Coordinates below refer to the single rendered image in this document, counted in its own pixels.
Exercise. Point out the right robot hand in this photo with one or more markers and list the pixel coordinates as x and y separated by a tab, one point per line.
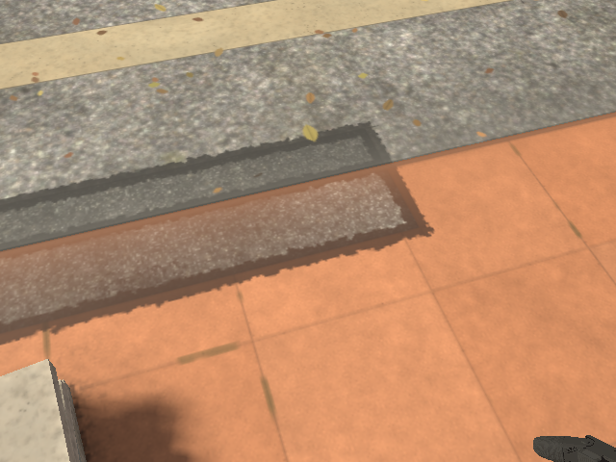
574	449

